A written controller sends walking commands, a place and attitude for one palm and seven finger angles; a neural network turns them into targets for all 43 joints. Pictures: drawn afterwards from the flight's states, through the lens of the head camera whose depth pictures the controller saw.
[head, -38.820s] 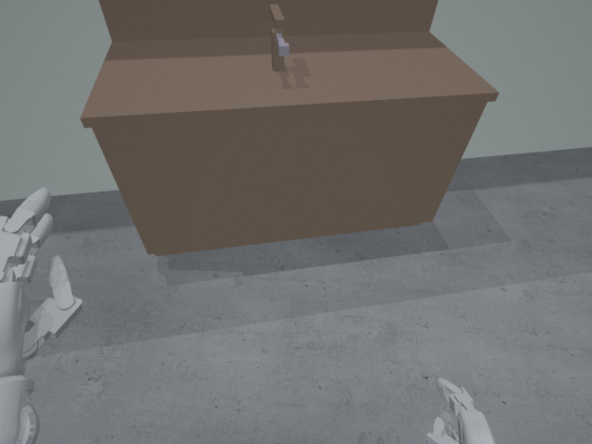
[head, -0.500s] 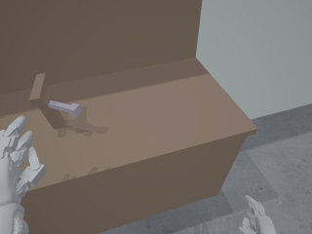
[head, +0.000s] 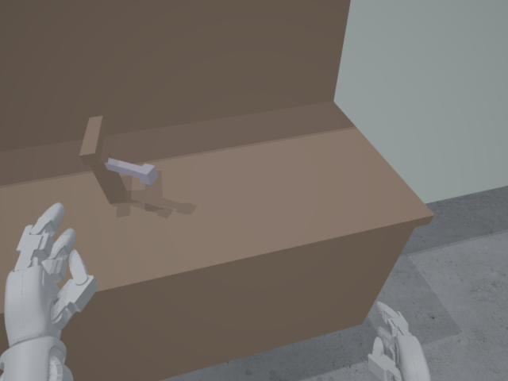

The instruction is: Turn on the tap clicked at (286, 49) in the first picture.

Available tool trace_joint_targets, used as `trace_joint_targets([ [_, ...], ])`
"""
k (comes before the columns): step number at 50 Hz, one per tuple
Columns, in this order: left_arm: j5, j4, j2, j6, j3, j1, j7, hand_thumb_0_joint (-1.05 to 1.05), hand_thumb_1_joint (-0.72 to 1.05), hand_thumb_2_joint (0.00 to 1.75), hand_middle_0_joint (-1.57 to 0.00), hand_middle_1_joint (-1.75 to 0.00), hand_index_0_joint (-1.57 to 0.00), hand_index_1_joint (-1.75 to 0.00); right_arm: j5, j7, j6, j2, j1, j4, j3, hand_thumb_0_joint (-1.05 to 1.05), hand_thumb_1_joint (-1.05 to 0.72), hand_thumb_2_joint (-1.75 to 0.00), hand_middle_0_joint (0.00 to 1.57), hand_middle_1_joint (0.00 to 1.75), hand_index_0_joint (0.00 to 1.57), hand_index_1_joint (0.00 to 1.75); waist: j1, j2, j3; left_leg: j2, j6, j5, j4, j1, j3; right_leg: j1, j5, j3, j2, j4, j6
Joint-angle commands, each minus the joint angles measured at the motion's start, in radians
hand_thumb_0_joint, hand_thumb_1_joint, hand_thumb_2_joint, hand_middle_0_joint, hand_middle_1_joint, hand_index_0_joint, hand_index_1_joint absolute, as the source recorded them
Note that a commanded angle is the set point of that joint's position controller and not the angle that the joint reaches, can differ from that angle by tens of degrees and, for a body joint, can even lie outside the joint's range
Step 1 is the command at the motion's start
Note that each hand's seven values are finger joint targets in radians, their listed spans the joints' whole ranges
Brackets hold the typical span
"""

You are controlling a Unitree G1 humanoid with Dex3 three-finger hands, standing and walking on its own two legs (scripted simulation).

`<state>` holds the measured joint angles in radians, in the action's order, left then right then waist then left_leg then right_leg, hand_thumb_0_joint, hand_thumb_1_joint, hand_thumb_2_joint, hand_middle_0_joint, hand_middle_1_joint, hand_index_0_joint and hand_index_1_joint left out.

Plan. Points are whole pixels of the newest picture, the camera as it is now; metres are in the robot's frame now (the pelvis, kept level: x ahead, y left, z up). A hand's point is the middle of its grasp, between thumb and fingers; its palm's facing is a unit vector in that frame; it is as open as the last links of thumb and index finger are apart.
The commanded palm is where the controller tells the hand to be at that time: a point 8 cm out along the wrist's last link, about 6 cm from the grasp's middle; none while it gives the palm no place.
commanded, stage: turn the palm inward beside the body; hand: left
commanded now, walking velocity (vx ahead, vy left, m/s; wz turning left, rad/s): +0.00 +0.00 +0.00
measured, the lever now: (147, 174) +0.46 +0.29 +0.07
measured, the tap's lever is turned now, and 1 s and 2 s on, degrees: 55 55 55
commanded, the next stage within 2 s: reach beside the lever's end, fingers flat in 0.68 s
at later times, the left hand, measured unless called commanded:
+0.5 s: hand (92, 283) +0.19 +0.23 +0.14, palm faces +0.52 -0.85 -0.10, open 7.4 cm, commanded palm +0.13 +0.27 +0.14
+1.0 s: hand (92, 277) +0.20 +0.24 +0.13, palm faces +0.56 -0.82 -0.11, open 7.4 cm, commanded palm +0.15 +0.28 +0.13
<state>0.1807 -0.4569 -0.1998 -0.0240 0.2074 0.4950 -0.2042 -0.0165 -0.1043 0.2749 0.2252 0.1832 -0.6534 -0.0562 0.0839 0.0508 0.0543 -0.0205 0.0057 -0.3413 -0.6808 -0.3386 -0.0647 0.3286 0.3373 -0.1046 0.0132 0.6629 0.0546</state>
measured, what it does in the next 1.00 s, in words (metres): stands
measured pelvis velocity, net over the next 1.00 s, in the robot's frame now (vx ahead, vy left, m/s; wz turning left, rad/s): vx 0.00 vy -0.01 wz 0.01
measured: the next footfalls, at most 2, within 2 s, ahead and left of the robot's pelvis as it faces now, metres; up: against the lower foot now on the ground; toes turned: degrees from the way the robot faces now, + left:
none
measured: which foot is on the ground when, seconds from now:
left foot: down 0.00-1.00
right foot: down 0.00-1.00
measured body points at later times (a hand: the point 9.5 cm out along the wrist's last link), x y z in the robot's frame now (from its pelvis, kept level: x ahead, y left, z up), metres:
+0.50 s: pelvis +0.00 +0.00 +0.00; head -0.02 -0.02 +0.45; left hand +0.15 +0.27 +0.14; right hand +0.21 -0.21 -0.07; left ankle +0.01 +0.13 -0.72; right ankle +0.01 -0.08 -0.72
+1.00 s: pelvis +0.00 -0.01 +0.00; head -0.01 -0.04 +0.45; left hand +0.16 +0.28 +0.14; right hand +0.21 -0.23 -0.07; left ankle +0.01 +0.13 -0.72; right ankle +0.01 -0.08 -0.72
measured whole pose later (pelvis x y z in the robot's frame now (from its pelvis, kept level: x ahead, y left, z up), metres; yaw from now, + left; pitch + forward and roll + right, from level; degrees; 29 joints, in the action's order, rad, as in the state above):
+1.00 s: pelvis +0.00 -0.01 +0.00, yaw +0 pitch +0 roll +0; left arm 0.22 -0.37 -0.19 -0.04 0.25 0.44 -0.23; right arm -0.02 -0.11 0.27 0.24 0.18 -0.68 -0.04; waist 0.08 0.06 0.05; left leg -0.01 0.02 -0.34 -0.67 -0.33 -0.08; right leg 0.32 0.34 -0.12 0.03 0.65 0.07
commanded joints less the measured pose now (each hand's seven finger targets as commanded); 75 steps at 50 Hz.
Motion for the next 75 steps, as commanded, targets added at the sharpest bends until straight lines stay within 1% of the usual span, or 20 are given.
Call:
trace_joint_targets([
  [1, -0.007, -0.237, -0.123, 0.067, 0.076, -0.067, -0.024, 0.00, 0.90, 0.90, -0.20, -0.30, -0.20, -0.30, 0.002, -0.010, 0.063, 0.104, -0.148, 0.172, 0.039, 0.00, -0.90, -0.90, 0.20, 0.30, 0.20, 0.30, -0.002, -0.018, 0.041, 0.002, -0.034, 0.035, 0.123, -0.015, -0.012, -0.007, -0.012, 0.042, -0.033, -0.143, -0.036],
  [7, 0.006, -0.258, -0.118, 0.070, 0.079, -0.048, -0.037, 0.00, 0.90, 0.90, -0.20, -0.30, -0.20, -0.30, 0.008, -0.009, 0.072, 0.107, -0.141, 0.168, 0.042, 0.00, -0.90, -0.90, 0.20, 0.30, 0.20, 0.30, -0.006, -0.031, 0.063, 0.000, -0.036, 0.083, 0.105, -0.017, -0.013, -0.017, -0.055, 0.042, -0.034, -0.137, -0.036],
  [9, 0.003, -0.266, -0.132, 0.068, 0.092, -0.055, -0.041, 0.00, 0.90, 0.90, -0.20, -0.30, -0.20, -0.30, 0.004, -0.010, 0.075, 0.106, -0.147, 0.162, 0.041, 0.00, -0.90, -0.90, 0.20, 0.30, 0.20, 0.30, -0.003, 0.028, 0.058, 0.000, -0.033, 0.087, 0.106, -0.011, -0.013, -0.013, -0.059, 0.043, -0.035, -0.135, -0.032],
  [18, 0.020, -0.244, -0.101, 0.028, 0.068, -0.044, -0.033, 0.00, 0.90, 0.90, -0.20, -0.30, -0.20, -0.30, 0.002, -0.012, 0.076, 0.109, -0.138, 0.164, 0.041, 0.00, -0.90, -0.90, 0.20, 0.30, 0.20, 0.30, -0.003, -0.054, 0.051, 0.001, -0.031, 0.094, 0.119, -0.016, -0.020, -0.026, -0.071, 0.036, -0.034, -0.140, -0.035],
  [24, 0.011, -0.262, -0.121, 0.024, 0.090, -0.055, -0.040, 0.00, 0.90, 0.90, -0.20, -0.30, -0.20, -0.30, 0.002, -0.010, 0.071, 0.106, -0.138, 0.161, 0.042, 0.00, -0.90, -0.90, 0.20, 0.30, 0.20, 0.30, 0.003, 0.011, 0.061, -0.002, -0.028, 0.147, 0.110, 0.003, -0.009, -0.037, -0.122, 0.043, -0.037, -0.138, -0.032],
  [27, 0.018, -0.248, -0.094, 0.035, 0.073, -0.041, -0.039, 0.00, 0.90, 0.90, -0.20, -0.30, -0.20, -0.30, 0.005, -0.006, 0.070, 0.105, -0.132, 0.164, 0.044, 0.00, -0.90, -0.90, 0.20, 0.30, 0.20, 0.30, -0.003, -0.053, 0.070, -0.002, -0.030, 0.161, 0.104, 0.004, -0.006, -0.041, -0.150, 0.040, -0.035, -0.135, -0.036],
  [29, 0.014, -0.254, -0.114, 0.034, 0.087, -0.055, -0.037, 0.00, 0.90, 0.90, -0.20, -0.30, -0.20, -0.30, 0.003, -0.007, 0.068, 0.105, -0.135, 0.162, 0.043, 0.00, -0.90, -0.90, 0.20, 0.30, 0.20, 0.30, 0.001, -0.006, 0.064, -0.005, -0.031, 0.155, 0.104, 0.006, -0.002, -0.042, -0.145, 0.048, -0.038, -0.142, -0.034],
  [31, 0.017, -0.237, -0.097, 0.033, 0.072, -0.048, -0.035, 0.00, 0.90, 0.90, -0.20, -0.30, -0.20, -0.30, 0.003, -0.007, 0.067, 0.105, -0.135, 0.165, 0.043, 0.00, -0.90, -0.90, 0.20, 0.30, 0.20, 0.30, -0.002, -0.060, 0.053, -0.003, -0.033, 0.144, 0.104, -0.002, -0.004, -0.040, -0.137, 0.047, -0.037, -0.145, -0.037],
  [35, 0.012, -0.256, -0.090, 0.033, 0.059, -0.060, -0.033, 0.00, 0.90, 0.90, -0.20, -0.30, -0.20, -0.30, 0.002, -0.007, 0.064, 0.100, -0.140, 0.167, 0.041, 0.00, -0.90, -0.90, 0.20, 0.30, 0.20, 0.30, -0.003, -0.013, 0.058, -0.008, -0.033, 0.135, 0.106, 0.007, 0.000, -0.041, -0.125, 0.053, -0.040, -0.150, -0.036],
  [37, 0.014, -0.241, -0.100, 0.034, 0.068, -0.057, -0.035, 0.00, 0.90, 0.90, -0.20, -0.30, -0.20, -0.30, 0.003, -0.007, 0.063, 0.105, -0.137, 0.168, 0.041, 0.00, -0.90, -0.90, 0.20, 0.30, 0.20, 0.30, -0.004, -0.053, 0.049, -0.008, -0.037, 0.115, 0.105, -0.003, -0.002, -0.038, -0.104, 0.056, -0.038, -0.160, -0.039],
  [39, 0.008, -0.255, -0.117, 0.038, 0.083, -0.060, -0.040, 0.00, 0.90, 0.90, -0.20, -0.30, -0.20, -0.30, 0.000, -0.008, 0.065, 0.104, -0.139, 0.166, 0.042, 0.00, -0.90, -0.90, 0.20, 0.30, 0.20, 0.30, 0.003, 0.003, 0.049, -0.010, -0.035, 0.126, 0.104, 0.001, 0.001, -0.044, -0.113, 0.059, -0.040, -0.159, -0.035],
  [41, 0.012, -0.213, -0.113, 0.042, 0.094, -0.057, -0.045, 0.00, 0.90, 0.90, -0.20, -0.30, -0.20, -0.30, 0.004, -0.008, 0.063, 0.103, -0.133, 0.159, 0.045, 0.00, -0.90, -0.90, 0.20, 0.30, 0.20, 0.30, -0.002, -0.047, 0.050, -0.009, -0.036, 0.133, 0.098, -0.003, 0.003, -0.043, -0.131, 0.060, -0.038, -0.157, -0.039],
  [43, 0.022, -0.181, -0.132, 0.043, 0.119, -0.097, -0.042, 0.00, 0.90, 0.90, -0.20, -0.30, -0.20, -0.30, 0.006, -0.011, 0.056, 0.107, -0.132, 0.152, 0.045, 0.00, -0.90, -0.90, 0.20, 0.30, 0.20, 0.30, -0.009, -0.081, 0.050, -0.012, -0.040, 0.124, 0.095, -0.015, 0.005, -0.045, -0.128, 0.069, -0.040, -0.165, -0.045],
  [49, 0.031, -0.123, -0.155, 0.063, 0.149, -0.187, -0.022, 0.00, 0.90, 0.90, -0.20, -0.30, -0.20, -0.30, 0.000, -0.018, 0.056, 0.107, -0.139, 0.133, 0.047, 0.00, -0.90, -0.90, 0.20, 0.30, 0.20, 0.30, -0.011, -0.005, 0.062, -0.018, -0.039, 0.133, 0.098, -0.003, 0.011, -0.053, -0.143, 0.083, -0.043, -0.169, -0.041],
  [53, 0.045, -0.068, -0.164, 0.079, 0.171, -0.185, -0.002, 0.00, 0.90, 0.90, -0.20, -0.30, -0.20, -0.30, 0.002, -0.016, 0.059, 0.110, -0.127, 0.127, 0.053, 0.00, -0.90, -0.90, 0.20, 0.30, 0.20, 0.30, -0.010, -0.060, 0.084, -0.015, -0.039, 0.164, 0.095, -0.010, 0.015, -0.071, -0.193, 0.084, -0.043, -0.162, -0.047],
  [54, 0.040, -0.058, -0.184, 0.081, 0.191, -0.195, 0.001, 0.00, 0.90, 0.90, -0.20, -0.30, -0.20, -0.30, -0.003, -0.017, 0.059, 0.111, -0.129, 0.120, 0.054, 0.00, -0.90, -0.90, 0.20, 0.30, 0.20, 0.30, -0.009, -0.008, 0.085, -0.016, -0.037, 0.172, 0.099, -0.003, 0.016, -0.074, -0.201, 0.084, -0.042, -0.160, -0.042],
  [59, 0.050, 0.007, -0.211, 0.088, 0.228, -0.242, 0.006, 0.00, 0.90, 0.90, -0.20, -0.30, -0.20, -0.30, -0.006, -0.020, 0.060, 0.114, -0.129, 0.109, 0.057, 0.00, -0.90, -0.90, 0.20, 0.30, 0.20, 0.30, -0.009, -0.018, 0.062, -0.017, -0.036, 0.133, 0.106, -0.023, 0.015, -0.059, -0.145, 0.089, -0.041, -0.175, -0.044],
  [61, 0.054, 0.038, -0.212, 0.092, 0.230, -0.278, 0.006, 0.00, 0.90, 0.90, -0.20, -0.30, -0.20, -0.30, -0.004, -0.022, 0.058, 0.115, -0.132, 0.107, 0.059, 0.00, -0.90, -0.90, 0.20, 0.30, 0.20, 0.30, -0.016, -0.052, 0.063, -0.017, -0.037, 0.116, 0.106, -0.027, 0.016, -0.053, -0.122, 0.094, -0.041, -0.180, -0.047],
  [64, 0.046, 0.041, -0.228, 0.107, 0.239, -0.348, 0.007, 0.00, 0.90, 0.90, -0.20, -0.29, -0.20, -0.29, -0.006, -0.024, 0.056, 0.115, -0.139, 0.101, 0.060, 0.00, -0.90, -0.90, 0.20, 0.30, 0.20, 0.30, -0.019, 0.017, 0.084, -0.019, -0.035, 0.120, 0.110, -0.012, 0.018, -0.053, -0.117, 0.093, -0.042, -0.177, -0.041],
  [75, 0.031, 0.176, -0.224, 0.119, 0.223, -0.471, 0.008, 0.00, 0.90, 0.90, -0.19, -0.26, -0.19, -0.26, -0.002, -0.022, 0.041, 0.125, -0.128, 0.095, 0.062, 0.00, -0.90, -0.90, 0.20, 0.30, 0.20, 0.30, -0.032, -0.004, 0.118, -0.020, -0.031, 0.129, 0.124, -0.011, 0.011, -0.046, -0.137, 0.072, -0.031, -0.151, -0.037],
])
